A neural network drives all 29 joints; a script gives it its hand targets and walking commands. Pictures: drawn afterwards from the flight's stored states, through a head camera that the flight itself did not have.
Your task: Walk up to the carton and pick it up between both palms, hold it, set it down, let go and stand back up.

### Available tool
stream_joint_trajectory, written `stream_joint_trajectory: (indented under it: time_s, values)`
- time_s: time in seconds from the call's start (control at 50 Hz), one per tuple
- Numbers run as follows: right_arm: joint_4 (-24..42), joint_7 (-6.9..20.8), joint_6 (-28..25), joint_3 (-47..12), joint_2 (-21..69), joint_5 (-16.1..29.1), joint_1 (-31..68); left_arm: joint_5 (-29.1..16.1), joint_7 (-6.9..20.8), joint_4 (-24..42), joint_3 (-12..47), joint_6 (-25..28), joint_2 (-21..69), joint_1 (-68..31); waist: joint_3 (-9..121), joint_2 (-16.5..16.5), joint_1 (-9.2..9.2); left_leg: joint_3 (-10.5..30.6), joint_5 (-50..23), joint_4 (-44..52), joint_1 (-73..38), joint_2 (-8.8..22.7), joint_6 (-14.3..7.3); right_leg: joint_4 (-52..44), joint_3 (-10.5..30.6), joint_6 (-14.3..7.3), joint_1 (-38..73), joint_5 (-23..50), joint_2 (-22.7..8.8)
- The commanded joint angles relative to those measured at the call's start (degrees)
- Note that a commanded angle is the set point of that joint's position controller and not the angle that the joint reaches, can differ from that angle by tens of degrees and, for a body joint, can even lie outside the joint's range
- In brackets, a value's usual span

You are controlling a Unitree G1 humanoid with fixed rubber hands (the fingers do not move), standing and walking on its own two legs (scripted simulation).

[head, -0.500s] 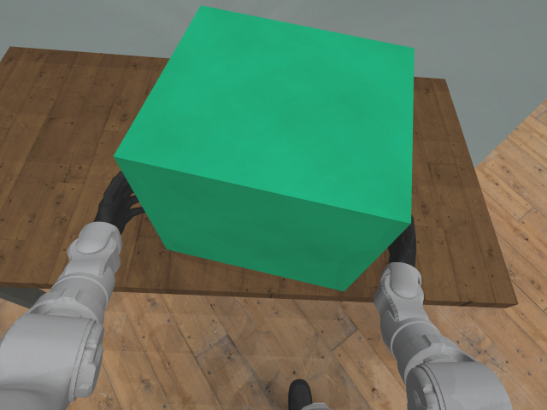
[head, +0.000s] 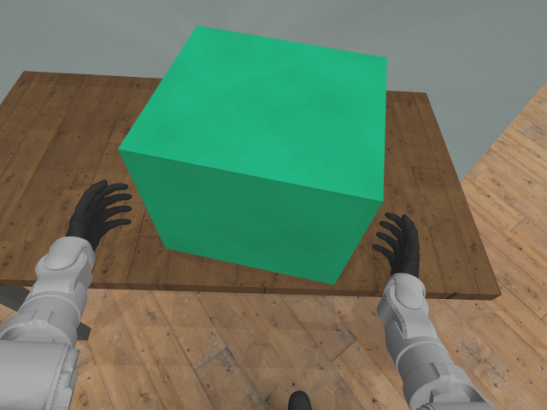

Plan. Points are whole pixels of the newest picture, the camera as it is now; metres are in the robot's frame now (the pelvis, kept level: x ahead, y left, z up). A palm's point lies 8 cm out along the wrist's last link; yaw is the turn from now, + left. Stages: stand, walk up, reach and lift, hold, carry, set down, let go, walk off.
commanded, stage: set down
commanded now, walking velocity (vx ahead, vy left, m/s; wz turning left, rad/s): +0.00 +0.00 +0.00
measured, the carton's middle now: (268, 160) +0.52 -0.02 +0.02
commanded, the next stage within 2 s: none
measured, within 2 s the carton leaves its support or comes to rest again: neither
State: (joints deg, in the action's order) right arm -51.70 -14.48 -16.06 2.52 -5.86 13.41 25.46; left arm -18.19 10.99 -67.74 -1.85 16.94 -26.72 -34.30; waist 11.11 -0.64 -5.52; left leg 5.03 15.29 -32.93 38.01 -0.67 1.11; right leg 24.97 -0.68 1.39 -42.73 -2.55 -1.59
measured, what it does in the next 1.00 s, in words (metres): stands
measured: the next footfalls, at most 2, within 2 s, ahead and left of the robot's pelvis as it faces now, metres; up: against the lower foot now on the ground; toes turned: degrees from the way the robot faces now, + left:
none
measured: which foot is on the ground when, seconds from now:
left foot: down 0.00-1.00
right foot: down 0.00-1.00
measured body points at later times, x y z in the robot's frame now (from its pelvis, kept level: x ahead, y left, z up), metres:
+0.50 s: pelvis +0.01 +0.01 +0.00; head +0.08 +0.03 +0.45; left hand +0.32 +0.27 -0.03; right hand +0.25 -0.22 -0.02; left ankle -0.01 +0.14 -0.72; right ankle +0.08 -0.13 -0.72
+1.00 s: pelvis +0.00 +0.00 +0.01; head +0.03 +0.02 +0.45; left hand +0.29 +0.27 -0.01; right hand +0.22 -0.22 +0.00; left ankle -0.01 +0.14 -0.72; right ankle +0.08 -0.13 -0.72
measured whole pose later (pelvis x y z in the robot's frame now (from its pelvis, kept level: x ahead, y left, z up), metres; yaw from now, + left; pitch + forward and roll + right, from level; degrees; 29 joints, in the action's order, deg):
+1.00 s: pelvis +0.00 +0.00 +0.01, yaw -1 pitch +9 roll -1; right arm -18.9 -15.0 -11.1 -3.5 -5.7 14.6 -8.4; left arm -18.2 13.1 -34.6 -1.9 8.6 -28.7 -1.0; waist 6.0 1.4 -3.8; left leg 3.8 17.3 -32.9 24.7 0.4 1.1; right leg 25.5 0.4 1.4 -30.2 -4.3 -0.5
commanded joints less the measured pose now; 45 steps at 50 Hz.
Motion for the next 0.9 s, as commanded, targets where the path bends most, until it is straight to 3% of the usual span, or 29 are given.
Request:
stream_joint_trajectory:
  time_s: [0.0,0.02,0.04,0.08,0.12,0.16,0.2,0.24,0.26,0.3,0.36,0.4,0.42,0.44,0.46,0.5,0.52,0.58,0.62,0.66,0.68,0.7,0.72,0.76,0.78,0.82,0.84,0.86,0.88]
  values:
    - [19.59,-1.64,-3.45,-2.51,-5.42,-0.7,9.63,-3.71,1.43,18.35,0.01,1.23,-18.89,-13.13,33.42,0.6,1.87,-5.87,-8.45,4.33,-1.9,-0.96,-0.05,4.24,-0.02,-2.03,45.46,12.27,2.78]
    - [22.17,-1.89,-4.08,-6.05,-3.29,0.27,5.67,-3.39,2.37,19.47,-1.7,0.06,-18.7,-9.61,34.06,1.55,4.21,-6.02,-10.21,4.18,-2.51,-1.22,-0.14,4.16,1.29,-2.18,48.26,16.96,2.2]
    - [23.14,-1.82,-3.68,-4.67,-4.78,-0.68,5.92,-2.36,2.49,19.06,-2.5,-0.04,-19.82,-10.84,34.84,2.01,2.66,-5.91,-10.54,4.1,-3.09,-1.25,-0.37,4.21,1.29,-1.97,49.3,16.42,2.8]
    - [25.11,-1.65,-5.01,-5.33,-4.69,0.75,1.54,-0.67,2.6,25.76,-4.33,0.0,-19.81,-7.26,34.36,-1.66,4.86,-5.94,-13.99,4.45,-6.91,-1.11,0.77,4.2,1.11,-2.24,48.43,18.37,2.76]
    - [28.15,-2.1,-5.56,-7.22,-3.5,0.9,-1.95,0.67,2.77,29.24,-6.82,-0.84,-20.85,-4.41,34.99,-1.29,6.36,-6.17,-14.73,3.74,-6.67,-1.89,0.56,4.22,2.14,-1.76,50.83,20.06,2.34]
    - [28.78,-2.56,-6.42,-7.37,-2.52,0.27,-6.79,2.17,3.12,32.28,-9.1,-2.05,-20.14,1.42,34.23,-0.14,5.88,-6.73,-19.04,3.75,-7.94,-1.69,0.79,4.6,1.85,-1.52,54.38,26.54,2.79]
    - [31.47,-2.31,-7.86,-8.55,-2.11,1.76,-10.35,3.48,3.46,36.78,-10.67,-2.97,-19.32,6.15,31.29,-1.89,8.36,-6.07,-23.31,3.58,-12.12,-1.28,2.02,3.94,2.13,-1.67,51.89,26.74,2.96]
    - [34.07,-2.64,-8.63,-8.39,-1.6,1.43,-14.86,4.84,3.61,39.73,-12.75,-4.15,-20.14,9.69,29.72,-1.69,8.54,-7.02,-23.9,3.14,-14.07,-1.63,2.22,2.45,2.39,-1.94,51.64,26.27,2.91]
    - [32.46,-2.01,-8.27,-5.59,-3.61,0.18,-8.43,4.16,2.93,38.07,-11.27,-2.94,-20.61,4.17,30.42,-2.24,7.7,-6.55,-17.47,3.22,-9.86,-1.42,2.12,3.37,1.57,-1.99,49.72,20.16,2.57]
    - [37.88,-1.93,-8.84,-8.29,-0.53,0.74,-18.19,3.71,3.54,43.43,-12.2,-3.26,-19.58,13.65,28.87,-0.59,9.85,-7.13,-18.26,4.83,-11.81,-1.3,1.43,2.39,2.97,-1.8,53.4,22.93,1.77]
    - [42.19,-1.14,-8.22,-7.02,-1.67,0.49,-15.96,3.15,2.61,44.7,-10.62,-2.94,-20.29,11.99,27.26,-2.57,9.36,-6.53,-13.68,5.23,-10.77,-1.32,1.15,2.68,2.84,-2.18,51.34,16.04,1.84]
    - [42.12,-1.16,-8.68,-7.1,-0.91,0.49,-23.62,3.4,2.6,47.14,-10.0,-3.28,-19.59,16.96,20.38,-3.39,9.37,-6.92,-12.97,5.55,-13.55,-0.83,1.56,1.26,2.36,-2.7,48.18,13.17,2.49]
    - [43.65,-0.93,-7.8,-9.79,-0.06,0.42,-25.47,3.34,2.72,48.44,-10.83,-3.2,-19.51,19.67,20.03,-2.67,10.92,-7.27,-12.71,5.57,-13.78,-1.41,1.09,1.11,2.63,-2.08,50.38,12.56,1.87]
    - [45.76,-0.46,-6.21,-5.11,-4.29,0.34,-18.48,0.31,1.83,51.46,-7.19,-1.85,-20.93,12.36,18.81,-4.55,8.71,-6.46,-6.93,6.14,-12.38,-0.49,1.43,1.04,1.19,-3.0,46.6,4.96,2.49]
    - [42.65,-0.03,-5.45,-8.82,-1.03,1.15,-25.84,0.59,2.22,48.51,-7.48,-2.21,-19.18,18.72,15.26,-2.72,9.53,-6.19,-5.24,7.66,-13.66,0.0,0.28,0.31,2.15,-2.73,50.81,5.76,2.29]
    - [44.63,0.42,-4.92,-5.81,-3.3,1.96,-23.48,1.04,1.65,48.34,-7.08,-3.0,-19.54,18.45,11.01,-6.11,11.29,-5.31,-3.52,9.0,-14.16,0.92,0.99,0.62,1.26,-3.21,46.01,2.6,2.53]
    - [45.09,0.33,-5.01,-8.0,-0.32,1.61,-27.5,1.56,1.87,48.16,-8.41,-3.52,-18.38,23.06,10.57,-3.53,11.72,-6.0,-4.21,10.04,-13.68,1.43,0.48,0.35,2.14,-2.87,48.72,5.54,2.6]
    - [47.62,0.41,-1.91,-6.43,-1.74,1.11,-25.35,0.19,1.95,47.25,-6.93,-3.71,-19.07,20.05,7.03,-3.24,11.4,-5.23,6.93,12.39,-12.59,2.14,-1.44,-0.07,1.54,-2.72,51.48,-6.24,3.19]
    - [44.89,0.57,-1.31,-6.88,-0.82,1.32,-25.62,-1.83,1.39,45.61,-4.29,-3.59,-18.47,21.1,3.51,-5.26,10.54,-4.99,6.05,13.69,-11.79,2.54,-1.52,0.4,1.21,-2.16,48.58,-5.35,2.75]
    - [48.12,0.52,0.91,-5.08,-3.43,0.39,-23.37,-4.02,1.41,45.7,-4.35,-4.17,-19.82,18.33,3.53,-3.52,9.54,-4.56,10.45,13.79,-9.3,2.82,-2.16,1.35,1.12,-2.59,52.69,-8.62,3.1]
    - [47.17,0.42,1.01,-7.06,-1.75,0.96,-27.08,-2.36,1.27,46.24,-6.3,-4.18,-20.05,22.43,3.74,-4.23,11.57,-5.15,7.66,13.31,-9.71,2.27,-2.4,1.51,2.21,-2.47,53.91,-7.42,2.29]
    - [47.91,0.01,2.28,-5.02,-2.27,0.62,-22.33,-4.12,1.04,45.29,-4.73,-4.23,-20.98,17.72,2.91,-3.5,10.41,-5.0,10.95,12.87,-8.75,2.61,-2.57,1.19,2.31,-3.05,51.14,-11.65,2.18]
    - [45.37,-0.52,2.2,-6.13,0.0,0.57,-27.64,-4.26,1.69,44.81,-3.99,-4.85,-20.18,23.18,0.71,-3.72,10.77,-4.36,10.17,13.82,-9.02,3.69,-2.81,1.45,1.95,-2.24,53.94,-8.59,2.12]
    - [46.67,-0.02,4.01,-5.11,-1.72,-0.48,-19.63,-4.2,1.66,42.49,-4.26,-5.75,-20.48,13.72,3.0,-3.93,10.36,-4.81,13.19,13.78,-4.77,2.79,-3.28,2.46,1.78,-2.26,53.02,-13.56,2.12]
    - [43.83,0.01,4.9,-6.75,-0.86,0.6,-21.73,-3.93,1.84,39.53,-4.57,-6.06,-20.58,17.78,1.41,-3.63,10.53,-4.37,12.22,13.69,-6.02,2.95,-3.63,2.15,2.41,-1.99,53.13,-13.96,1.16]
    - [48.07,-0.69,3.37,-7.71,1.14,0.23,-27.82,-3.63,1.85,44.62,-4.76,-5.72,-19.42,23.65,1.81,-4.08,11.59,-4.52,6.62,14.16,-6.87,3.03,-3.04,3.05,2.47,-1.45,55.49,-6.67,1.65]
    - [50.03,-0.75,3.24,-8.81,1.55,1.18,-29.81,-2.66,1.86,45.13,-7.26,-6.2,-19.92,26.3,1.45,-1.41,13.1,-5.75,5.13,13.06,-11.35,2.12,-2.49,0.12,2.83,-2.03,55.13,-7.96,0.93]
    - [48.66,-0.97,3.06,-8.79,1.0,1.21,-33.09,-2.0,2.43,46.46,-6.51,-6.43,-19.77,28.45,0.47,-3.74,12.76,-5.22,5.39,12.75,-10.87,1.86,-2.31,0.15,3.34,-2.5,55.34,-8.33,0.45]
    - [49.25,-1.03,3.86,-8.19,0.02,0.98,-27.28,-4.21,2.24,46.18,-5.51,-6.19,-20.65,22.86,2.93,-1.82,11.57,-6.24,4.47,11.15,-11.34,0.91,-2.14,0.17,3.17,-2.2,52.76,-10.45,-0.11]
